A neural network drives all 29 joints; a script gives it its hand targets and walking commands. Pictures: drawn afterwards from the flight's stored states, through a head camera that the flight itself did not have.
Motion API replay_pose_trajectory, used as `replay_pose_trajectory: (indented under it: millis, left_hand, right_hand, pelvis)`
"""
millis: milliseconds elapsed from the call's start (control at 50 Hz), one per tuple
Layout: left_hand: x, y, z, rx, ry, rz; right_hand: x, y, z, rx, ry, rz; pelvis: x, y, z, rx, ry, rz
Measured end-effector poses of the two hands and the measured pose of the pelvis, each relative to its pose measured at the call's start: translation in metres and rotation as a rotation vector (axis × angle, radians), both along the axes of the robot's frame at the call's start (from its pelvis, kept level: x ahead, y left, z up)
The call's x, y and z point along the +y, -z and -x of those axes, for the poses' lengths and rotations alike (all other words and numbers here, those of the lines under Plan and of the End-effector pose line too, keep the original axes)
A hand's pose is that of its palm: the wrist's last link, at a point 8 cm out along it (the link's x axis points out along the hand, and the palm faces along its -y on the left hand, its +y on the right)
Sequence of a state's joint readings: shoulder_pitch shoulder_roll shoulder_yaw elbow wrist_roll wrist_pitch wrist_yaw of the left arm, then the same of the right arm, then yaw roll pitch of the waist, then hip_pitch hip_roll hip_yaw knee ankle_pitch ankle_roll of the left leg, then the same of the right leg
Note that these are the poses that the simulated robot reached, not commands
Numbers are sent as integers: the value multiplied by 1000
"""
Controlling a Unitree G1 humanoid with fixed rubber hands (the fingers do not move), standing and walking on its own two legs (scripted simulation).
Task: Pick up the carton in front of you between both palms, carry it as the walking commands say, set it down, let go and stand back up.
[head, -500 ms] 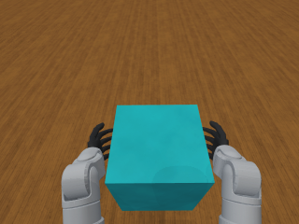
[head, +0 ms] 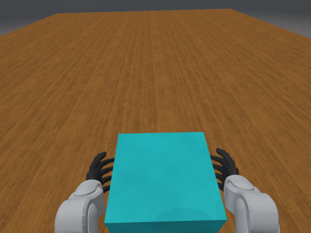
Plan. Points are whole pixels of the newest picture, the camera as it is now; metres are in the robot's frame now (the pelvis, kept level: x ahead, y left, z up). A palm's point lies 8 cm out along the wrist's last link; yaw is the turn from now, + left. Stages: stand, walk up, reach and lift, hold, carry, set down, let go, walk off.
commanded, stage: carry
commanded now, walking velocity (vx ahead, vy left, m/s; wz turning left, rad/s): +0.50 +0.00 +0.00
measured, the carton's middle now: (162, 194) +0.25 +0.00 +0.03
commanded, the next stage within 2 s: none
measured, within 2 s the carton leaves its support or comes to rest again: neither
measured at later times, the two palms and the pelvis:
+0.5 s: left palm (114, 105) +0.55 +0.15 +0.11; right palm (197, 101) +0.56 -0.14 +0.11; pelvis +0.32 +0.00 +0.01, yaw +1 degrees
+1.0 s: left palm (123, 68) +0.89 +0.16 +0.11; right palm (182, 67) +0.90 -0.14 +0.11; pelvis +0.66 +0.01 +0.00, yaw +0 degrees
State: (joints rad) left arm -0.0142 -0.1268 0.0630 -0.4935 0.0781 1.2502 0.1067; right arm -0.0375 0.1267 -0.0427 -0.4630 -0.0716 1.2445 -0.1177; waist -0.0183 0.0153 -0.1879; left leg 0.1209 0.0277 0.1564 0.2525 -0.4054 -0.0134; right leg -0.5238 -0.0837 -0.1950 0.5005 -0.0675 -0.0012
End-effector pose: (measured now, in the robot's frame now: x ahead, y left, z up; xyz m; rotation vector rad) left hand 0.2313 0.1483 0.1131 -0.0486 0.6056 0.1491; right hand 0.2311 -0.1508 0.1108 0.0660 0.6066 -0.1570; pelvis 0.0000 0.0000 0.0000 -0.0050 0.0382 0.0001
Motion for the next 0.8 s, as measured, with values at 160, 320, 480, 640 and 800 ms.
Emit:
replay_pose_trajectory:
  millis: [160,320,480,640,800]
  left_hand:
    - [-15,24,-94,131,-63,-13]
    - [-14,4,-180,95,-81,-12]
    - [2,-5,-303,3,-31,1]
    - [28,26,-428,96,9,38]
    - [28,10,-524,95,50,28]
  right_hand:
    - [-14,28,-114,130,-61,-16]
    - [-13,9,-204,94,-78,-11]
    - [2,-5,-311,1,-26,0]
    - [28,16,-424,95,15,36]
    - [28,1,-508,94,57,26]
  pelvis:
    - [-28,-4,-94,9,-50,-1]
    - [-29,-24,-188,27,-40,-26]
    - [-4,-11,-305,22,-25,-6]
    - [30,-1,-413,20,28,-10]
    - [38,-24,-507,40,27,19]
